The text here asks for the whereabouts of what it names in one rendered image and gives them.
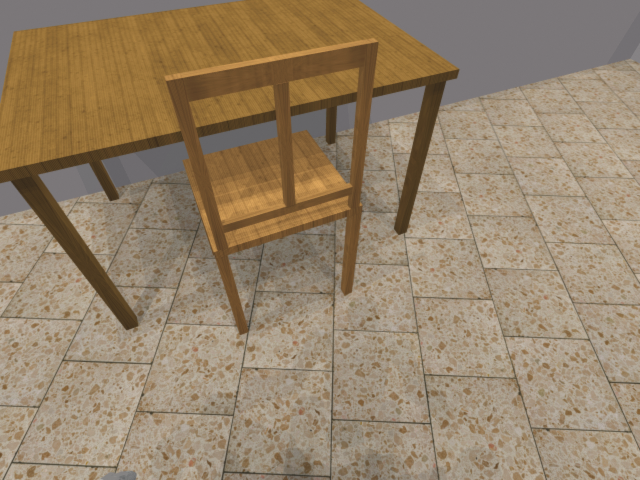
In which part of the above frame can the chair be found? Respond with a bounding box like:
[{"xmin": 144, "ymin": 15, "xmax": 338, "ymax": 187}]
[{"xmin": 164, "ymin": 38, "xmax": 378, "ymax": 335}]

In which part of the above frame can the table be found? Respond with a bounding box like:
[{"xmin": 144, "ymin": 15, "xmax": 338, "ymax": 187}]
[{"xmin": 0, "ymin": 0, "xmax": 459, "ymax": 330}]

